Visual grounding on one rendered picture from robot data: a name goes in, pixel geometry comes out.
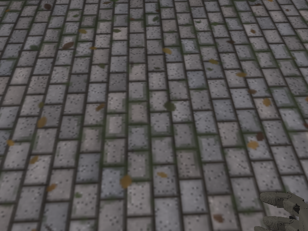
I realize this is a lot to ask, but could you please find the robot right hand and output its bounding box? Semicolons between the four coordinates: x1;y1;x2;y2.
254;192;308;231

